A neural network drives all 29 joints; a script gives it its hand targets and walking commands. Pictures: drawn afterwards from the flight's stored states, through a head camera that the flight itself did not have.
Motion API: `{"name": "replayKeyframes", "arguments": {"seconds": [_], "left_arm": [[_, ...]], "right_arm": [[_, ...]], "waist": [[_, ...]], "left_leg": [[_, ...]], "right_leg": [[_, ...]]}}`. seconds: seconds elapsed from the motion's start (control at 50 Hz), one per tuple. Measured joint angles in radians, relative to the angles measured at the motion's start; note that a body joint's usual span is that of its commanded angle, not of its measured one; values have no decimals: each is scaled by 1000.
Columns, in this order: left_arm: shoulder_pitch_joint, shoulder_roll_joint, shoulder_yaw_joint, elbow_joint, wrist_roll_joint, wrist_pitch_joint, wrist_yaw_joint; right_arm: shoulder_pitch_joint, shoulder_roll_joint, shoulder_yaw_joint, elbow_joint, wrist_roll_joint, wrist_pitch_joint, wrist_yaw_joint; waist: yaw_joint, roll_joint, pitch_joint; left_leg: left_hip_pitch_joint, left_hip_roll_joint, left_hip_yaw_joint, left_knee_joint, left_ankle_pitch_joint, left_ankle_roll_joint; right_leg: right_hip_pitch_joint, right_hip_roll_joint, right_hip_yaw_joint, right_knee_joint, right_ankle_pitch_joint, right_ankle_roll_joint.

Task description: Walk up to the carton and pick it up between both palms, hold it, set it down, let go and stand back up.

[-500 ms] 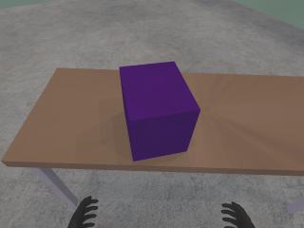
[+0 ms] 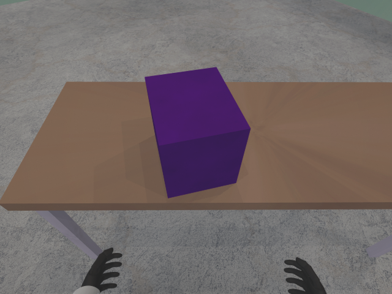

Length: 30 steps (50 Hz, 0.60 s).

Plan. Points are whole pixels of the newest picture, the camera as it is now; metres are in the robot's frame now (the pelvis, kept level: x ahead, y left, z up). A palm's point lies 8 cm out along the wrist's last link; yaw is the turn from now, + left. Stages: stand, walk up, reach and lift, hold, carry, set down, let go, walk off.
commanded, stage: let go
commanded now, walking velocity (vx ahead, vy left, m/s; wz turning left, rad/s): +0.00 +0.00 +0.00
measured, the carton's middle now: (192, 132) +0.51 +0.04 -0.01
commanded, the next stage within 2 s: stand in 0.04 s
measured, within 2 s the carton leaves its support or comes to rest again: neither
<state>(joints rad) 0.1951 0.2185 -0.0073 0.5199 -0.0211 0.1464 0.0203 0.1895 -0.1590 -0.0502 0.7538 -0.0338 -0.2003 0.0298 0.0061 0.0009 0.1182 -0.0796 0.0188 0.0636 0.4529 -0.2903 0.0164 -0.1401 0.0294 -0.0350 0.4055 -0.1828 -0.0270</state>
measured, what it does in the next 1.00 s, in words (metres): shifts its weight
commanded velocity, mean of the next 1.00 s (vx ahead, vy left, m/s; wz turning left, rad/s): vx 0.00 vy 0.00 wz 0.00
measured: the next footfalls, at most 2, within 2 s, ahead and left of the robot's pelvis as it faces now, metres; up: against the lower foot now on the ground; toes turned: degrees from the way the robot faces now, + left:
none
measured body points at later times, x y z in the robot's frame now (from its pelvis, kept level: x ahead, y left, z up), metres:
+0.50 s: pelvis -0.02 +0.01 +0.00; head -0.05 +0.02 +0.45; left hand +0.04 +0.25 -0.14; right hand +0.03 -0.25 -0.12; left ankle -0.02 +0.10 -0.74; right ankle +0.03 -0.10 -0.74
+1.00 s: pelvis -0.05 +0.04 -0.01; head -0.08 +0.04 +0.44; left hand -0.06 +0.28 -0.16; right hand -0.04 -0.22 -0.14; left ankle -0.02 +0.10 -0.74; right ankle +0.03 -0.10 -0.74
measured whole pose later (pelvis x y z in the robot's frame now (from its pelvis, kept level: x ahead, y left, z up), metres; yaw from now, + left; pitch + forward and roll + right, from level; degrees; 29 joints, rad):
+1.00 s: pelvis -0.05 +0.04 -0.01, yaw -1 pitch -4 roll +0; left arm 0.44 0.21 0.00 0.96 0.03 0.00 0.01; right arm 0.45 -0.23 -0.01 0.85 0.00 0.00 -0.02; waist 0.00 -0.01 -0.02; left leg -0.21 -0.03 0.12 0.54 -0.27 0.07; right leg -0.29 -0.02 0.02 0.50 -0.16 0.03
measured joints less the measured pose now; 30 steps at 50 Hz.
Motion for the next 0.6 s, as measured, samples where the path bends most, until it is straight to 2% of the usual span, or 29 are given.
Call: {"name": "replayKeyframes", "arguments": {"seconds": [0.06, 0.16, 0.24, 0.6], "left_arm": [[1, 1, -2, -4, -5, 3, -2], [36, -14, 25, 99, 39, -120, -4], [80, -12, 35, 177, 43, -155, -12], [165, 12, 13, 353, 42, -168, -14]], "right_arm": [[6, -1, -3, -13, -5, 4, -2], [35, -32, 11, -11, 34, 119, -23], [90, -51, 8, -5, 36, 161, -32], [246, -66, 44, 55, 36, 176, -34]], "waist": [[0, 2, 0], [-4, 6, -83], [-7, 1, -138], [-6, -14, -114]], "left_leg": [[-4, 0, 1, 2, 2, -1], [-57, 6, -5, 49, -21, -1], [-59, 10, -9, 67, -35, -3], [-96, -15, 4, 67, 15, 24]], "right_leg": [[-6, 0, 1, 7, -1, -1], [-54, 3, -5, 43, -18, -1], [-50, 6, -10, 52, -28, -1], [-79, -19, 3, 32, 35, 24]]}}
